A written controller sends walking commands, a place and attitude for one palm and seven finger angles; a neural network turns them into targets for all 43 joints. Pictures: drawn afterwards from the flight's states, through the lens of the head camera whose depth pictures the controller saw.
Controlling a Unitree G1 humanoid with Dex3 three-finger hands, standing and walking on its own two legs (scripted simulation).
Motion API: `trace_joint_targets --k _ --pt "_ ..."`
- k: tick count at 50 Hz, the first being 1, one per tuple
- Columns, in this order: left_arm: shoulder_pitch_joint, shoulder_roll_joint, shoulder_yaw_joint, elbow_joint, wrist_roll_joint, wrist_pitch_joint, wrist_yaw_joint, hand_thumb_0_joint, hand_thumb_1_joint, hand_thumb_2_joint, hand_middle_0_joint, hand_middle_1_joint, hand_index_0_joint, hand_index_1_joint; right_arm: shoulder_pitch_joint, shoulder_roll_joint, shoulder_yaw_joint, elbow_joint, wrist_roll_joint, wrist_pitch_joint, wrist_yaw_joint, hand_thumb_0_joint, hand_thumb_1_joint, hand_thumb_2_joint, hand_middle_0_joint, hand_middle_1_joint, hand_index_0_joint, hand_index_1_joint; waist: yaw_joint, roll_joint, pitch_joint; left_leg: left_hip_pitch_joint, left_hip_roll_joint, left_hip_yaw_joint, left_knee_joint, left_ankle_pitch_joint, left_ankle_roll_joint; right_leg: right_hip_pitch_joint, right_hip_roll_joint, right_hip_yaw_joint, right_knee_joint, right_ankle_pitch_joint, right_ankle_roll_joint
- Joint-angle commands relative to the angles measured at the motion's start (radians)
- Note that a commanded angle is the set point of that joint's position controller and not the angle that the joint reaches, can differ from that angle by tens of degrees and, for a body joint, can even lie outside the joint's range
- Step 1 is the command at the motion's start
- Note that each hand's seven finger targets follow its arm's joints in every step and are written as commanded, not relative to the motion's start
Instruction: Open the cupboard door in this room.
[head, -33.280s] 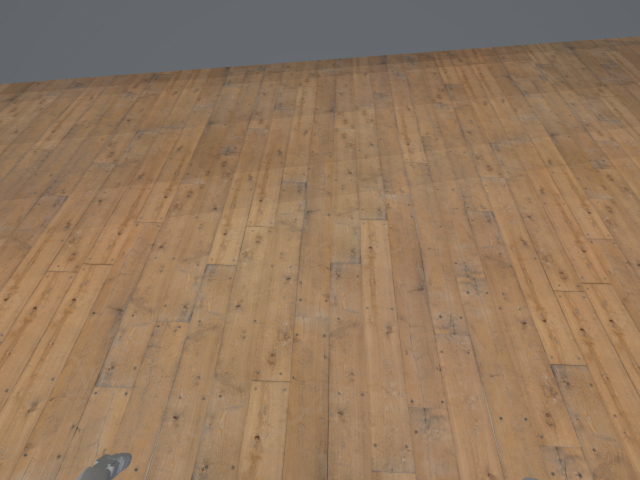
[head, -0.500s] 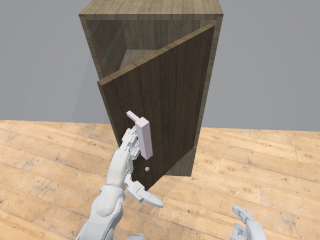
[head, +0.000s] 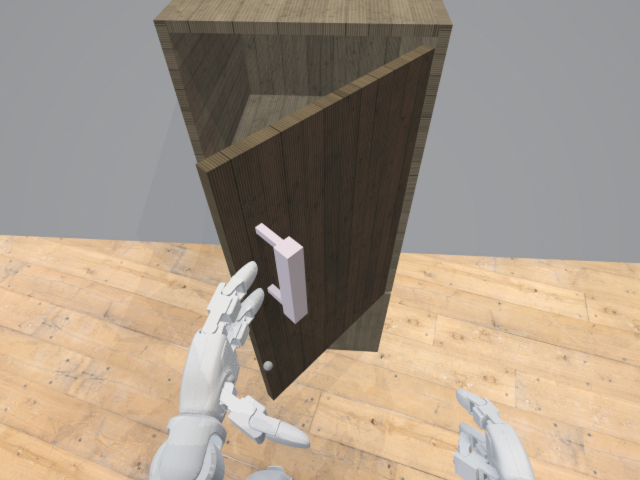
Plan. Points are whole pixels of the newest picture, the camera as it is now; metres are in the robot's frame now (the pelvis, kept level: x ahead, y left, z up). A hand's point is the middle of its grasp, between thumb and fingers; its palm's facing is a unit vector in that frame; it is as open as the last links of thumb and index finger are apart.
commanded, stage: slide the hand sideways off the handle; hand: left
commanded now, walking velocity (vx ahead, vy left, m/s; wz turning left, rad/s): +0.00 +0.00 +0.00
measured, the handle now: (281, 274) +0.35 +0.07 +0.09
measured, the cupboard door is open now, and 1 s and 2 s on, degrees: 49 49 49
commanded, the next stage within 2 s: draw the hand back to the body in 0.48 s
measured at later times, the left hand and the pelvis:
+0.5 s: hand (222, 410) +0.19 +0.11 +0.07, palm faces -0.05 -1.00 -0.03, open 16.3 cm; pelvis +0.01 -0.02 -0.01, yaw +1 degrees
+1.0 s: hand (166, 399) +0.18 +0.15 +0.11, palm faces -0.04 -1.00 -0.07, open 16.3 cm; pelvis +0.00 +0.00 +0.00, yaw +1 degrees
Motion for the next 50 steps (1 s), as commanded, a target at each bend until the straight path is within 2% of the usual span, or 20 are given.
trace_joint_targets --k 1,3,4,8,10,11,15,18,22,23,26,28,29,31,34,36,37,42,45,50 --pt "-0.066 0.038 0.048 -0.257 -0.005 -0.082 -0.033 0.0 -0.5 0.3 -0.15 -0.3 -0.15 -0.3 -0.073 -0.105 -0.054 -0.171 0.004 -0.064 -0.017 0.0 -0.9 -0.9 0.2 0.3 0.2 0.3 -0.009 -0.09 -0.134 0.179 0.002 -0.035 -0.142 0.113 0.008 -0.05 0.016 -0.017 -0.161 0.228 -0.021" --pt "-0.023 0.039 0.051 -0.272 -0.01 -0.085 -0.056 0.0 -0.5 0.3 -0.15 -0.3 -0.15 -0.3 -0.066 -0.102 -0.055 -0.176 0.005 -0.068 -0.017 0.0 -0.9 -0.9 0.2 0.3 0.2 0.3 -0.007 -0.07 -0.14 0.179 -0.001 -0.03 -0.132 0.134 0.008 -0.052 0.014 -0.015 -0.149 0.257 -0.02" --pt "0.019 0.054 0.074 -0.282 -0.021 -0.085 -0.066 0.0 -0.5 0.3 -0.15 -0.3 -0.15 -0.3 -0.064 -0.101 -0.056 -0.182 0.006 -0.069 -0.017 0.0 -0.9 -0.9 0.2 0.3 0.2 0.3 0.003 -0.066 -0.148 0.176 0.0 -0.027 -0.131 0.14 0.007 -0.044 0.016 -0.016 -0.147 0.265 -0.02" --pt "0.094 0.091 0.128 -0.337 -0.058 -0.092 -0.106 0.0 -0.5 0.3 -0.15 -0.3 -0.15 -0.3 -0.054 -0.102 -0.062 -0.187 0.01 -0.078 -0.023 0.0 -0.9 -0.9 0.2 0.3 0.2 0.3 0.007 -0.054 -0.181 0.178 -0.004 -0.018 -0.106 0.195 0.007 -0.02 0.017 -0.011 -0.134 0.343 -0.016" --pt "0.135 0.083 0.119 -0.366 -0.078 -0.1 -0.125 0.0 -0.5 0.3 -0.15 -0.3 -0.15 -0.3 -0.052 -0.103 -0.06 -0.198 0.012 -0.084 -0.024 0.0 -0.9 -0.9 0.2 0.3 0.2 0.3 0.003 -0.062 -0.169 0.166 -0.008 -0.018 -0.096 0.204 0.009 -0.021 0.017 -0.011 -0.131 0.369 -0.011" --pt "0.156 0.096 0.14 -0.366 -0.088 -0.105 -0.134 0.0 -0.5 0.3 -0.15 -0.3 -0.15 -0.3 -0.047 -0.103 -0.063 -0.194 0.013 -0.087 -0.026 0.0 -0.9 -0.9 0.2 0.3 0.2 0.3 0.004 -0.079 -0.174 0.156 -0.008 -0.019 -0.089 0.216 0.01 -0.003 0.016 -0.004 -0.131 0.395 -0.01" --pt "0.196 0.121 0.171 -0.384 -0.106 -0.129 -0.173 0.0 -0.5 0.3 -0.15 -0.3 -0.15 -0.3 -0.036 -0.108 -0.071 -0.192 0.016 -0.095 -0.033 0.0 -0.9 -0.9 0.2 0.3 0.2 0.3 -0.005 -0.065 -0.157 0.131 -0.011 -0.019 -0.063 0.216 0.009 -0.037 0.015 -0.001 -0.113 0.419 -0.001" --pt "0.227 0.134 0.188 -0.38 -0.122 -0.135 -0.204 0.0 -0.5 0.3 -0.15 -0.3 -0.15 -0.3 -0.036 -0.11 -0.074 -0.194 0.018 -0.1 -0.038 0.0 -0.9 -0.9 0.2 0.3 0.2 0.3 -0.008 -0.065 -0.146 0.105 -0.014 -0.019 -0.048 0.19 0.009 -0.05 0.011 0.008 -0.113 0.404 0.005" --pt "0.247 0.169 0.24 -0.378 -0.147 -0.141 -0.231 0.0 -0.5 0.3 -0.15 -0.3 -0.15 -0.3 -0.048 -0.109 -0.077 -0.198 0.022 -0.104 -0.049 0.0 -0.9 -0.9 0.2 0.3 0.2 0.3 0.003 -0.064 -0.143 0.074 -0.016 -0.018 -0.035 0.151 0.008 -0.058 0.009 0.024 -0.12 0.342 0.005" --pt "0.217 0.154 0.217 -0.388 -0.149 -0.145 -0.235 0.0 -0.5 0.3 -0.15 -0.3 -0.15 -0.3 -0.046 -0.111 -0.074 -0.198 0.023 -0.108 -0.049 0.0 -0.9 -0.9 0.2 0.3 0.2 0.3 -0.009 -0.055 -0.131 0.076 -0.017 -0.02 -0.034 0.141 0.009 -0.077 0.011 0.02 -0.119 0.319 0.003" --pt "0.208 0.166 0.233 -0.405 -0.168 -0.149 -0.24 0.0 -0.5 0.3 -0.15 -0.3 -0.15 -0.3 -0.045 -0.112 -0.076 -0.196 0.023 -0.119 -0.057 0.0 -0.9 -0.9 0.2 0.3 0.2 0.3 -0.006 -0.067 -0.16 0.068 -0.014 -0.025 -0.022 0.133 0.01 -0.072 0.01 0.028 -0.122 0.297 0.004" --pt "0.204 0.163 0.233 -0.386 -0.168 -0.147 -0.24 0.0 -0.5 0.3 -0.15 -0.3 -0.15 -0.3 -0.046 -0.114 -0.075 -0.195 0.026 -0.121 -0.06 0.0 -0.9 -0.9 0.2 0.3 0.2 0.3 -0.007 -0.072 -0.141 0.056 -0.013 -0.026 -0.02 0.115 0.008 -0.089 0.011 0.028 -0.125 0.263 0.004" --pt "0.191 0.158 0.225 -0.391 -0.17 -0.145 -0.241 0.0 -0.5 0.3 -0.15 -0.3 -0.15 -0.3 -0.047 -0.114 -0.074 -0.197 0.025 -0.125 -0.061 0.0 -0.9 -0.9 0.2 0.3 0.2 0.3 -0.01 -0.071 -0.142 0.053 -0.013 -0.027 -0.018 0.104 0.009 -0.097 0.009 0.032 -0.128 0.248 0.006" --pt "0.206 0.213 0.277 -0.418 -0.169 -0.135 -0.235 0.0 -0.5 0.3 -0.15 -0.3 -0.15 -0.3 -0.048 -0.115 -0.076 -0.197 0.027 -0.123 -0.063 0.0 -0.9 -0.9 0.2 0.3 0.2 0.3 0.011 -0.059 -0.176 0.064 -0.012 -0.025 -0.031 0.115 0.011 -0.057 0.012 0.036 -0.135 0.235 0.0" --pt "0.186 0.225 0.292 -0.457 -0.168 -0.108 -0.224 0.0 -0.5 0.3 -0.15 -0.3 -0.15 -0.3 -0.053 -0.108 -0.07 -0.202 0.036 -0.125 -0.067 0.0 -0.9 -0.9 0.2 0.3 0.2 0.3 0.016 -0.005 -0.168 0.104 -0.01 -0.022 -0.062 0.109 0.012 -0.062 0.015 0.023 -0.147 0.21 -0.005" --pt "0.212 0.236 0.319 -0.441 -0.18 -0.083 -0.222 0.0 -0.5 0.3 -0.15 -0.3 -0.15 -0.3 -0.06 -0.108 -0.067 -0.197 0.042 -0.123 -0.07 0.0 -0.9 -0.9 0.2 0.3 0.2 0.3 0.021 -0.026 -0.154 0.105 -0.008 -0.028 -0.078 0.105 0.013 -0.044 0.019 0.019 -0.165 0.201 -0.005" --pt "0.228 0.22 0.316 -0.435 -0.189 -0.069 -0.225 0.0 -0.5 0.3 -0.15 -0.3 -0.15 -0.3 -0.064 -0.104 -0.063 -0.198 0.045 -0.125 -0.071 0.0 -0.9 -0.9 0.2 0.3 0.2 0.3 0.021 -0.032 -0.131 0.107 -0.008 -0.026 -0.087 0.099 0.012 -0.045 0.02 0.013 -0.173 0.199 -0.002" --pt "0.198 0.231 0.327 -0.435 -0.213 -0.011 -0.247 0.0 -0.5 0.3 -0.15 -0.3 -0.15 -0.3 -0.07 -0.117 -0.055 -0.195 0.051 -0.139 -0.081 0.0 -0.9 -0.9 0.2 0.3 0.2 0.3 0.01 -0.062 -0.069 0.122 -0.003 -0.036 -0.126 0.062 0.014 -0.052 0.022 0.003 -0.217 0.147 0.003" --pt "0.179 0.253 0.349 -0.467 -0.218 0.006 -0.257 0.0 -0.5 0.3 -0.15 -0.3 -0.15 -0.3 -0.066 -0.119 -0.051 -0.188 0.052 -0.153 -0.087 0.0 -0.9 -0.9 0.2 0.3 0.2 0.3 0.016 -0.023 -0.069 0.155 -0.001 -0.041 -0.151 0.059 0.013 -0.048 0.025 -0.012 -0.223 0.14 -0.001" --pt "0.162 0.283 0.401 -0.509 -0.237 0.021 -0.267 0.0 -0.465 0.315 -0.151 -0.3 -0.151 -0.3 -0.066 -0.119 -0.046 -0.177 0.055 -0.172 -0.091 0.0 -0.9 -0.9 0.2 0.3 0.2 0.3 0.026 -0.008 -0.085 0.202 0.0 -0.048 -0.181 0.082 0.01 -0.019 0.03 -0.03 -0.229 0.169 -0.005"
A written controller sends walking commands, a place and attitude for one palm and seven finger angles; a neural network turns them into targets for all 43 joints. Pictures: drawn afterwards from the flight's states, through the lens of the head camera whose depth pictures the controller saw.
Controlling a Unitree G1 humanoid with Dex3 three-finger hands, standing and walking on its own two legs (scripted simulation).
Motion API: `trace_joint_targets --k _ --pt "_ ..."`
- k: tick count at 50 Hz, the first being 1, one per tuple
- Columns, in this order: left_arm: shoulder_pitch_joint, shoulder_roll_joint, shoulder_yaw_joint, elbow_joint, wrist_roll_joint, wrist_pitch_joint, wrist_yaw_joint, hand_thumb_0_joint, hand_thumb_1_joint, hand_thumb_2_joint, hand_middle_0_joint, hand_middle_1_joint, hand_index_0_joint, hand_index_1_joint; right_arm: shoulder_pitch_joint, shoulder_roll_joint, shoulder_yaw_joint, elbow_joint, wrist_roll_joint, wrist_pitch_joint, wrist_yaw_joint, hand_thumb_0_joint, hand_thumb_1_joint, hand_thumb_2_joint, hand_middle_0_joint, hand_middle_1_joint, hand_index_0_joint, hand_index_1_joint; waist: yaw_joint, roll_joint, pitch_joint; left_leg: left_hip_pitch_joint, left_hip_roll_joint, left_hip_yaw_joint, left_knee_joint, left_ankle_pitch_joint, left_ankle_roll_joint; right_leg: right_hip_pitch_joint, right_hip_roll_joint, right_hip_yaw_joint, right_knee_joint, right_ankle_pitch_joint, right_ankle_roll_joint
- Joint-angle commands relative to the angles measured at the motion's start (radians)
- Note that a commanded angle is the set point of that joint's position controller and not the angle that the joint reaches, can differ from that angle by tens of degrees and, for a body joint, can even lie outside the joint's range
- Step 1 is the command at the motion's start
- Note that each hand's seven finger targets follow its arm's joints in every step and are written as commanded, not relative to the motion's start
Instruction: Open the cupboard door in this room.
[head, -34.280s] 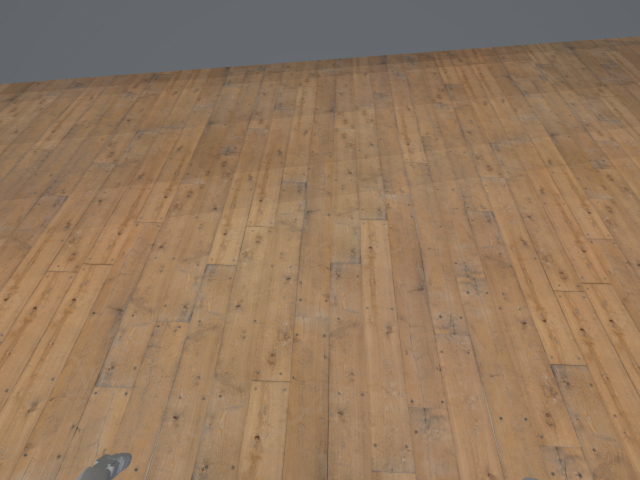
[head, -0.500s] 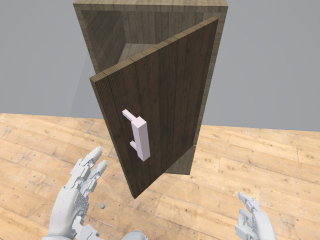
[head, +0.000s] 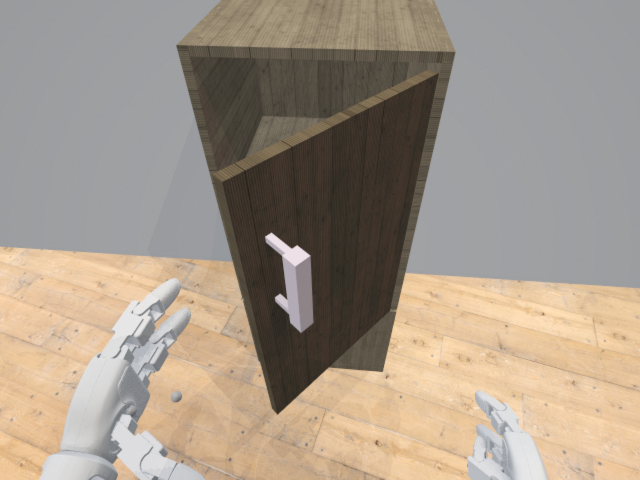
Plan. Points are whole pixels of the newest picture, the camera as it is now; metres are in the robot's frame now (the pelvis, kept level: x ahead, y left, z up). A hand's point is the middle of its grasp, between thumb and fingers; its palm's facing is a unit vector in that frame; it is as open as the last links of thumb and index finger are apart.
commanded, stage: draw the hand back to the body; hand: left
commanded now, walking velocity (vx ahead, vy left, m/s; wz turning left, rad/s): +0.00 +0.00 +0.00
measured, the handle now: (288, 283) +0.34 +0.07 +0.08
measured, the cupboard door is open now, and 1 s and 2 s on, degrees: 49 49 49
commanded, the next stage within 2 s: step back with the hand held close in 1.16 s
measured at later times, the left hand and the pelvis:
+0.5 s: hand (78, 336) +0.21 +0.24 +0.16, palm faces +0.30 -0.88 -0.37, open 12.5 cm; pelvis +0.02 +0.02 +0.04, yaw -1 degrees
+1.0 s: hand (45, 297) +0.23 +0.27 +0.20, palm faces +0.42 -0.82 -0.38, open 7.6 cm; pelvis +0.03 +0.01 +0.05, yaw -2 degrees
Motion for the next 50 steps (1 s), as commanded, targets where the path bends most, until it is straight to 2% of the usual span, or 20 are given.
trace_joint_targets --k 1,4,5,6,7,8,9,13,16,19,23,24,30,31,33,39,42,45,49,50 --pt "-0.073 0.126 0.124 -0.252 -0.029 -0.059 -0.003 0.0 -0.43 0.33 -0.153 -0.3 -0.153 -0.3 -0.117 -0.097 -0.047 -0.17 0.007 -0.082 -0.014 0.0 -0.9 -0.9 0.2 0.3 0.2 0.3 0.013 -0.03 -0.044 0.18 -0.01 -0.02 -0.192 0.094 0.018 -0.053 0.014 0.0 -0.206 0.166 -0.001" --pt "-0.093 0.127 0.133 -0.267 -0.04 -0.039 -0.017 0.0 -0.325 0.375 -0.156 -0.3 -0.156 -0.3 -0.119 -0.1 -0.043 -0.161 0.012 -0.095 -0.015 0.0 -0.9 -0.9 0.2 0.3 0.2 0.3 0.012 0.006 -0.036 0.21 -0.008 -0.025 -0.214 0.089 0.015 -0.052 0.015 -0.01 -0.215 0.166 -0.002" --pt "-0.119 0.24 0.144 -0.369 0.104 -0.023 0.117 0.0 -0.29 0.39 -0.158 -0.3 -0.158 -0.3 -0.129 -0.086 -0.043 -0.173 -0.004 -0.078 -0.042 0.0 -0.9 -0.9 0.2 0.3 0.2 0.3 0.06 0.002 -0.022 0.222 0.0 -0.016 -0.254 0.07 0.012 -0.047 -0.01 0.059 -0.293 0.156 -0.019" --pt "-0.074 0.187 0.133 -0.33 0.122 0.003 0.179 0.0 -0.255 0.405 -0.159 -0.3 -0.159 -0.3 -0.123 -0.073 -0.035 -0.157 -0.014 -0.075 -0.051 0.0 -0.9 -0.9 0.2 0.3 0.2 0.3 0.037 -0.018 0.023 0.233 -0.002 -0.008 -0.262 0.056 0.013 -0.05 -0.016 0.063 -0.335 0.126 -0.018" --pt "-0.038 0.139 0.105 -0.319 0.127 0.022 0.203 0.0 -0.22 0.42 -0.16 -0.3 -0.16 -0.3 -0.121 -0.071 -0.033 -0.156 -0.015 -0.069 -0.054 0.0 -0.9 -0.9 0.2 0.3 0.2 0.3 0.032 -0.045 0.032 0.241 0.0 -0.008 -0.264 0.054 0.013 -0.046 -0.019 0.055 -0.336 0.118 -0.016" --pt "-0.003 0.127 0.101 -0.289 0.146 0.039 0.225 0.0 -0.185 0.435 -0.161 -0.3 -0.161 -0.3 -0.113 -0.069 -0.033 -0.142 -0.014 -0.057 -0.054 0.0 -0.9 -0.9 0.2 0.3 0.2 0.3 0.031 -0.042 0.046 0.251 0.004 -0.005 -0.272 0.07 0.014 -0.028 -0.019 0.045 -0.334 0.136 -0.016" --pt "-0.009 0.136 0.106 -0.301 0.16 0.046 0.241 0.0 -0.15 0.45 -0.162 -0.3 -0.162 -0.3 -0.119 -0.073 -0.033 -0.138 -0.015 -0.05 -0.054 0.0 -0.9 -0.9 0.2 0.3 0.2 0.3 0.032 -0.023 0.037 0.271 0.005 -0.001 -0.282 0.095 0.014 -0.008 -0.021 0.041 -0.338 0.164 -0.015" --pt "-0.03 0.168 0.133 -0.31 0.192 0.055 0.285 0.0 -0.01 0.51 -0.168 -0.3 -0.168 -0.3 -0.136 -0.079 -0.032 -0.116 -0.023 -0.042 -0.058 0.0 -0.9 -0.9 0.2 0.3 0.2 0.3 0.031 -0.02 0.018 0.343 0.01 0.001 -0.336 0.148 0.016 0.061 -0.025 0.035 -0.365 0.222 -0.011" --pt "-0.071 0.21 0.176 -0.316 0.204 0.055 0.311 0.0 0.095 0.555 -0.171 -0.3 -0.171 -0.3 -0.153 -0.085 -0.029 -0.093 -0.029 -0.048 -0.065 0.0 -0.9 -0.9 0.2 0.3 0.2 0.3 0.034 -0.023 0.028 0.382 0.014 -0.005 -0.378 0.157 0.016 0.103 -0.024 0.033 -0.401 0.227 -0.013" --pt "-0.089 0.209 0.189 -0.334 0.207 0.051 0.323 0.0 0.2 0.6 -0.175 -0.3 -0.175 -0.3 -0.156 -0.083 -0.027 -0.074 -0.031 -0.059 -0.064 0.0 -0.9 -0.9 0.2 0.3 0.2 0.3 0.036 0.011 0.017 0.43 0.017 -0.011 -0.421 0.21 0.011 0.149 -0.025 0.028 -0.411 0.273 -0.013" --pt "-0.089 0.22 0.23 -0.297 0.206 0.057 0.329 0.0 0.34 0.66 -0.18 -0.3 -0.18 -0.3 -0.17 -0.089 -0.029 -0.046 -0.033 -0.063 -0.06 0.0 -0.9 -0.9 0.2 0.3 0.2 0.3 0.043 -0.029 0.033 0.466 0.024 -0.014 -0.465 0.279 0.005 0.203 -0.022 0.02 -0.439 0.321 -0.011" --pt "-0.093 0.215 0.233 -0.283 0.205 0.057 0.328 0.0 0.375 0.675 -0.181 -0.3 -0.181 -0.3 -0.173 -0.088 -0.03 -0.04 -0.033 -0.061 -0.057 0.0 -0.9 -0.9 0.2 0.3 0.2 0.3 0.042 -0.022 0.051 0.471 0.026 -0.015 -0.478 0.283 0.002 0.207 -0.021 0.019 -0.447 0.318 -0.011" --pt "-0.108 0.244 0.308 -0.261 0.2 0.055 0.324 0.0 0.585 0.765 -0.189 -0.3 -0.189 -0.3 -0.181 -0.093 -0.041 -0.01 -0.037 -0.053 -0.042 0.0 -0.9 -0.9 0.2 0.3 0.2 0.3 0.054 -0.004 0.033 0.531 0.032 0.001 -0.511 0.436 -0.007 0.284 -0.022 0.02 -0.482 0.411 -0.009" --pt "-0.113 0.258 0.325 -0.245 0.199 0.057 0.325 0.0 0.62 0.78 -0.19 -0.3 -0.19 -0.3 -0.188 -0.097 -0.043 -0.005 -0.037 -0.051 -0.042 0.0 -0.9 -0.9 0.2 0.3 0.2 0.3 0.058 -0.019 0.042 0.528 0.033 0.003 -0.517 0.445 -0.007 0.299 -0.021 0.019 -0.491 0.421 -0.01" --pt "-0.149 0.269 0.342 -0.271 0.197 0.054 0.324 0.0 0.69 0.81 -0.192 -0.3 -0.192 -0.3 -0.187 -0.096 -0.046 -0.001 -0.038 -0.049 -0.038 0.0 -0.9 -0.9 0.2 0.3 0.2 0.3 0.055 0.017 0.029 0.552 0.034 0.006 -0.527 0.478 -0.011 0.311 -0.022 0.019 -0.499 0.437 -0.009" --pt "-0.198 0.307 0.416 -0.246 0.184 0.051 0.325 0.0 0.9 0.9 -0.2 -0.3 -0.2 -0.3 -0.201 -0.096 -0.053 0.017 -0.038 -0.04 -0.035 0.0 -0.9 -0.9 0.2 0.3 0.2 0.3 0.058 0.013 0.032 0.578 0.029 0.025 -0.546 0.477 -0.007 0.34 -0.02 0.025 -0.534 0.467 -0.007" --pt "-0.155 0.237 0.355 -0.175 0.181 0.059 0.312 0.0 0.9 0.9 -0.2 -0.3 -0.2 -0.3 -0.206 -0.099 -0.057 0.024 -0.037 -0.031 -0.029 0.0 -0.9 -0.9 0.2 0.3 0.2 0.3 0.05 -0.018 0.078 0.576 0.03 0.03 -0.557 0.46 -0.002 0.332 -0.02 0.022 -0.552 0.462 -0.003" --pt "-0.184 0.246 0.352 -0.197 0.183 0.055 0.307 0.0 0.9 0.9 -0.2 -0.3 -0.2 -0.3 -0.211 -0.105 -0.064 0.022 -0.039 -0.026 -0.027 0.0 -0.9 -0.9 0.2 0.3 0.2 0.3 0.05 -0.013 0.063 0.587 0.025 0.036 -0.565 0.432 0.005 0.341 -0.02 0.027 -0.562 0.459 -0.001" --pt "-0.201 0.294 0.386 -0.238 0.184 0.041 0.313 0.0 0.9 0.9 -0.2 -0.3 -0.2 -0.3 -0.224 -0.102 -0.066 0.023 -0.041 -0.03 -0.031 0.0 -0.9 -0.9 0.2 0.3 0.2 0.3 0.061 -0.036 0.02 0.595 0.013 0.042 -0.563 0.426 0.012 0.374 -0.022 0.032 -0.569 0.482 -0.002" --pt "-0.195 0.297 0.391 -0.237 0.184 0.039 0.313 0.0 0.9 0.9 -0.2 -0.3 -0.2 -0.3 -0.227 -0.098 -0.065 0.025 -0.041 -0.031 -0.033 0.0 -0.9 -0.9 0.2 0.3 0.2 0.3 0.063 -0.022 0.026 0.601 0.012 0.046 -0.561 0.429 0.012 0.371 -0.022 0.034 -0.573 0.488 -0.002"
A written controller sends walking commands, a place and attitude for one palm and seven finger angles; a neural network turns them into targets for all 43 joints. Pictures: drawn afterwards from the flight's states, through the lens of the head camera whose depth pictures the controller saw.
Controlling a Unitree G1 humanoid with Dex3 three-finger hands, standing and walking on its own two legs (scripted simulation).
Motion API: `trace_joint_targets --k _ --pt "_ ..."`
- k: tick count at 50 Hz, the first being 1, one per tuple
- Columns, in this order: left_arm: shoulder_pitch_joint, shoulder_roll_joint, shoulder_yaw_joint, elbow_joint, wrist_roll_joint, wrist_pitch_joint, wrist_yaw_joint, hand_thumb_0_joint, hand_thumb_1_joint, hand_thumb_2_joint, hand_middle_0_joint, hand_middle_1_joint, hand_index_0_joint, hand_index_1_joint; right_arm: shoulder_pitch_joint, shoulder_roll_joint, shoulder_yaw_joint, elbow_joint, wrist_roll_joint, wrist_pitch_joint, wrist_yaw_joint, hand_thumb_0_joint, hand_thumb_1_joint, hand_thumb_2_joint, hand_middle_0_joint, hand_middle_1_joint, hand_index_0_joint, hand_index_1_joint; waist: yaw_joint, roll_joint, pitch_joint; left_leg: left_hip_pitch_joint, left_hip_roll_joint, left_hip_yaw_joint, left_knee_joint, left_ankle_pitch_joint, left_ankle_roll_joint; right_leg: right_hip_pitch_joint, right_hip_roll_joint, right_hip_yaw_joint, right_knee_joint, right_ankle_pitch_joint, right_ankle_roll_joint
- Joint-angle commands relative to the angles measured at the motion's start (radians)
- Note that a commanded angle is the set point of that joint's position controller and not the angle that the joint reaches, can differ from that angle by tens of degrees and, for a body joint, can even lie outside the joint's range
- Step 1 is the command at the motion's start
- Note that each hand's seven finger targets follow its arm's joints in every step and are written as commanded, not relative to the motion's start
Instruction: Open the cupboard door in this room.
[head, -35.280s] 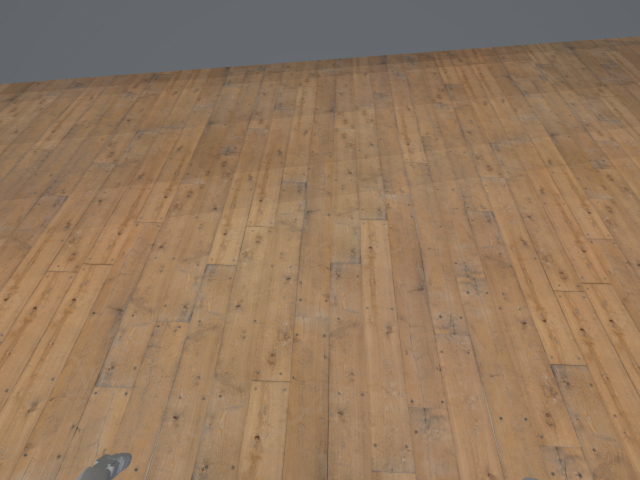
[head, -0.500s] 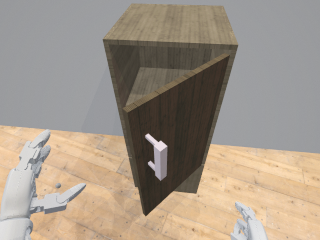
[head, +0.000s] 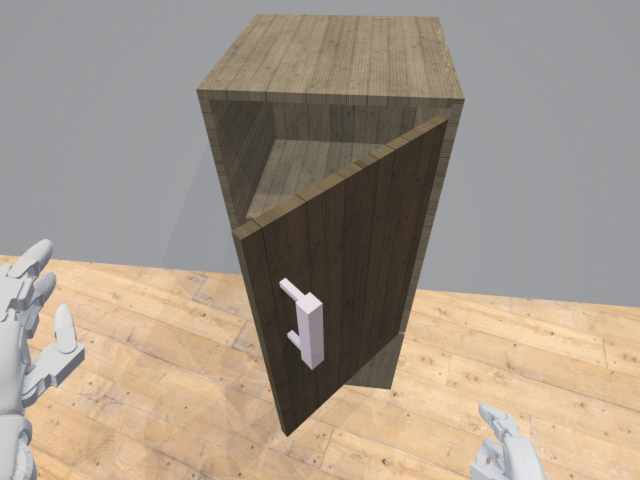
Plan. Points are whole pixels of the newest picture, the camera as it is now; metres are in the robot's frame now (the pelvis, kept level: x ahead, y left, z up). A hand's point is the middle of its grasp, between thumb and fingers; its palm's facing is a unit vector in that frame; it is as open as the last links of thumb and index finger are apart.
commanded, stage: draw the hand back to the body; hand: left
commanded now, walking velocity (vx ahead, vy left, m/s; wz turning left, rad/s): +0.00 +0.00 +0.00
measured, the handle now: (300, 323) +0.31 +0.07 +0.03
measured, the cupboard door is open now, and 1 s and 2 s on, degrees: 49 49 49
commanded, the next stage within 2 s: step back with the hand held close in 0.16 s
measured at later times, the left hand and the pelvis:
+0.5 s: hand (82, 348) +0.19 +0.25 +0.15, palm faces +0.38 -0.79 -0.48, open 7.4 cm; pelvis -0.02 -0.01 +0.00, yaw -2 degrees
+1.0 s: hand out of the picture +0.09 +0.30 +0.15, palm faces +0.45 -0.75 -0.49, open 7.4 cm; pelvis -0.11 +0.03 -0.02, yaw +1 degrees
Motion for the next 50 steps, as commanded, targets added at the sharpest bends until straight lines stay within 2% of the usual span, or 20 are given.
trace_joint_targets --k 1,2,4,8,13,14,15,16,18,21,25,29,33,36,42,45,47,48,49,50 --pt "-0.088 0.225 0.144 -0.232 0.004 -0.083 0.024 0.0 0.9 0.9 -0.2 -0.3 -0.2 -0.3 -0.128 -0.098 -0.045 -0.159 0.001 -0.061 -0.019 0.0 -0.9 -0.9 0.2 0.3 0.2 0.3 0.01 -0.002 -0.099 0.125 0.03 -0.013 -0.06 0.241 -0.003 -0.068 0.003 -0.028 -0.068 0.28 -0.023" --pt "-0.101 0.215 0.133 -0.257 0.004 -0.087 0.023 0.0 0.9 0.9 -0.2 -0.3 -0.2 -0.3 -0.135 -0.096 -0.045 -0.159 0.003 -0.065 -0.019 0.0 -0.9 -0.9 0.2 0.3 0.2 0.3 0.007 0.032 -0.094 0.132 0.03 -0.011 -0.06 0.241 -0.004 -0.073 0.002 -0.025 -0.069 0.279 -0.022" --pt "-0.089 0.215 0.138 -0.237 0.004 -0.088 0.024 0.0 0.9 0.9 -0.2 -0.3 -0.2 -0.3 -0.135 -0.091 -0.043 -0.15 0.003 -0.069 -0.02 0.0 -0.9 -0.9 0.2 0.3 0.2 0.3 0.007 0.037 -0.074 0.135 0.027 -0.006 -0.058 0.235 -0.003 -0.086 0.002 -0.024 -0.079 0.279 -0.021" --pt "-0.082 0.185 0.117 -0.181 -0.003 -0.084 0.018 0.0 0.9 0.9 -0.2 -0.3 -0.2 -0.3 -0.139 -0.092 -0.046 -0.143 0.004 -0.064 -0.022 0.0 -0.9 -0.9 0.2 0.3 0.2 0.3 0.0 -0.001 -0.027 0.132 0.029 0.0 -0.064 0.203 0.001 -0.107 0.004 -0.021 -0.098 0.256 -0.016" --pt "-0.106 0.188 0.114 -0.171 -0.003 -0.096 0.012 0.0 0.9 0.9 -0.2 -0.3 -0.2 -0.3 -0.146 -0.095 -0.05 -0.141 0.002 -0.067 -0.023 0.0 -0.9 -0.9 0.2 0.3 0.2 0.3 0.004 -0.005 -0.033 0.143 0.027 0.0 -0.074 0.173 0.005 -0.107 0.003 -0.013 -0.111 0.224 -0.014" --pt "-0.169 0.215 0.121 -0.297 -0.002 -0.115 0.014 0.0 0.9 0.9 -0.2 -0.3 -0.2 -0.3 -0.156 -0.093 -0.048 -0.153 0.001 -0.077 -0.021 0.0 -0.9 -0.9 0.2 0.3 0.2 0.3 0.009 0.018 -0.08 0.159 0.024 -0.004 -0.073 0.177 0.005 -0.083 0.0 -0.012 -0.109 0.231 -0.015" --pt "-0.215 0.34 0.253 -0.3 0.012 -0.151 0.025 0.0 0.9 0.9 -0.2 -0.3 -0.2 -0.3 -0.132 -0.113 -0.049 -0.174 0.01 -0.06 -0.019 0.0 -0.9 -0.9 0.2 0.3 0.2 0.3 -0.03 -0.013 0.003 0.115 0.037 -0.017 -0.024 0.144 0.024 -0.192 -0.041 0.092 -0.171 0.313 -0.011" --pt "-0.209 0.327 0.242 -0.265 0.017 -0.167 0.021 0.0 0.9 0.9 -0.2 -0.3 -0.2 -0.3 -0.134 -0.103 -0.049 -0.159 0.007 -0.045 -0.018 0.0 -0.9 -0.9 0.2 0.3 0.2 0.3 -0.03 -0.021 0.0 0.088 0.032 -0.033 -0.008 0.131 0.021 -0.173 -0.07 0.1 -0.164 0.368 -0.017" --pt "-0.043 0.227 0.165 -0.178 0.02 -0.151 0.008 0.0 0.9 0.9 -0.2 -0.3 -0.2 -0.3 -0.136 -0.105 -0.058 -0.158 0.002 -0.022 -0.012 0.0 -0.9 -0.9 0.2 0.3 0.2 0.3 -0.037 -0.081 -0.027 0.097 0.037 -0.019 0.01 0.189 0.016 -0.167 -0.078 0.096 -0.141 0.479 -0.004" --pt "0.018 0.197 0.141 -0.152 0.021 -0.148 0.004 0.0 0.9 0.9 -0.2 -0.3 -0.2 -0.3 -0.128 -0.114 -0.073 -0.174 0.008 0.006 -0.009 0.0 -0.9 -0.9 0.2 0.3 0.2 0.3 -0.041 -0.039 -0.094 0.118 0.056 -0.006 0.003 0.303 0.012 -0.136 -0.076 0.066 -0.095 0.554 0.012" --pt "0.026 0.236 0.167 -0.202 0.021 -0.15 0.011 0.0 0.9 0.9 -0.2 -0.3 -0.2 -0.3 -0.125 -0.113 -0.081 -0.2 0.016 0.035 -0.013 0.0 -0.9 -0.9 0.2 0.3 0.2 0.3 -0.046 -0.077 -0.141 0.137 0.077 -0.003 -0.013 0.374 0.008 -0.142 -0.052 0.046 -0.072 0.532 0.017" --pt "0.05 0.281 0.211 -0.266 0.018 -0.16 0.027 0.0 0.9 0.9 -0.2 -0.3 -0.2 -0.3 -0.133 -0.105 -0.082 -0.225 0.019 0.048 -0.019 0.0 -0.9 -0.9 0.2 0.3 0.2 0.3 -0.04 -0.058 -0.169 0.107 0.084 -0.009 -0.021 0.397 0.012 -0.117 -0.045 0.044 -0.035 0.52 0.014" --pt "0.08 0.292 0.232 -0.323 0.019 -0.175 0.039 0.0 0.9 0.9 -0.2 -0.3 -0.2 -0.3 -0.125 -0.106 -0.083 -0.238 0.016 0.044 -0.02 0.0 -0.9 -0.9 0.2 0.3 0.2 0.3 -0.038 0.016 -0.171 0.042 0.092 -0.025 -0.041 0.357 0.012 -0.098 -0.029 0.043 -0.002 0.44 0.01" --pt "0.105 0.285 0.239 -0.337 0.023 -0.188 0.044 0.0 0.9 0.9 -0.2 -0.3 -0.2 -0.3 -0.117 -0.117 -0.088 -0.241 0.014 0.035 -0.016 0.0 -0.9 -0.9 0.2 0.3 0.2 0.3 -0.039 0.073 -0.16 -0.046 0.111 -0.059 -0.083 0.249 0.019 -0.068 -0.007 0.03 0.032 0.328 0.01" --pt "0.096 0.234 0.234 -0.301 0.042 -0.217 0.046 0.0 0.9 0.9 -0.2 -0.3 -0.2 -0.3 -0.102 -0.132 -0.088 -0.243 0.015 -0.008 -0.01 0.0 -0.9 -0.9 0.2 0.3 0.2 0.3 -0.048 0.132 -0.056 -0.42 0.188 -0.165 -0.249 -0.355 0.065 0.059 0.042 0.011 0.189 0.129 0.016" --pt "0.045 0.225 0.238 -0.288 0.058 -0.226 0.047 0.0 0.9 0.9 -0.2 -0.3 -0.2 -0.3 -0.093 -0.138 -0.094 -0.23 0.009 -0.033 -0.011 0.0 -0.9 -0.9 0.2 0.3 0.2 0.3 -0.048 0.142 -0.027 -0.574 0.23 -0.209 -0.286 -0.521 0.088 0.118 0.063 -0.005 0.28 0.058 0.018" --pt "0.016 0.223 0.23 -0.286 0.062 -0.23 0.045 0.0 0.9 0.9 -0.2 -0.3 -0.2 -0.3 -0.095 -0.132 -0.093 -0.223 0.007 -0.044 -0.012 0.0 -0.9 -0.9 0.2 0.3 0.2 0.3 -0.05 0.113 -0.01 -0.588 0.214 -0.196 -0.244 -0.522 0.085 0.092 0.054 0.015 0.254 0.02 0.008" --pt "0.011 0.224 0.226 -0.289 0.059 -0.23 0.045 0.0 0.9 0.9 -0.2 -0.3 -0.2 -0.3 -0.087 -0.126 -0.095 -0.219 0.008 -0.049 -0.009 0.0 -0.9 -0.9 0.2 0.3 0.2 0.3 -0.053 0.069 -0.009 -0.538 0.181 -0.168 -0.187 -0.492 0.068 0.022 0.036 0.045 0.191 -0.031 -0.011" --pt "0.004 0.227 0.216 -0.293 0.052 -0.232 0.044 0.0 0.9 0.9 -0.2 -0.3 -0.2 -0.3 -0.077 -0.117 -0.096 -0.213 0.006 -0.053 -0.006 0.0 -0.9 -0.9 0.2 0.3 0.2 0.3 -0.058 -0.018 -0.002 -0.42 0.119 -0.125 -0.097 -0.422 0.035 -0.121 -0.003 0.109 0.064 -0.117 -0.041" --pt "0.016 0.227 0.199 -0.302 0.043 -0.235 0.047 0.0 0.9 0.9 -0.2 -0.3 -0.2 -0.3 -0.073 -0.103 -0.096 -0.204 0.003 -0.056 -0.001 0.0 -0.9 -0.9 0.2 0.3 0.2 0.3 -0.065 -0.093 -0.009 -0.243 0.055 -0.064 0.044 -0.282 -0.004 -0.306 -0.077 0.203 -0.077 -0.185 -0.083"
